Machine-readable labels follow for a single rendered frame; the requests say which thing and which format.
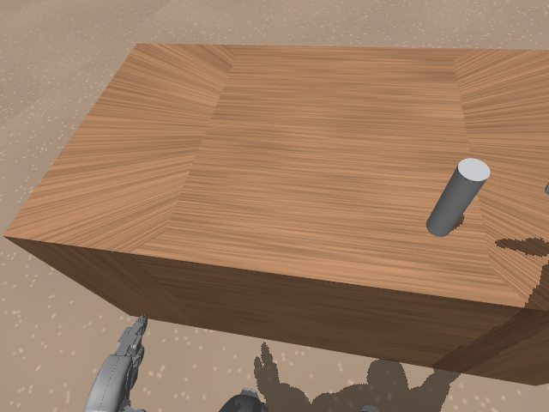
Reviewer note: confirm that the left robot hand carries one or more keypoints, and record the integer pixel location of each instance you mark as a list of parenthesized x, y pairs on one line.
[(110, 391)]

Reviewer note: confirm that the can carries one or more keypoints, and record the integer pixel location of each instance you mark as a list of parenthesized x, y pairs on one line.
[(463, 186)]

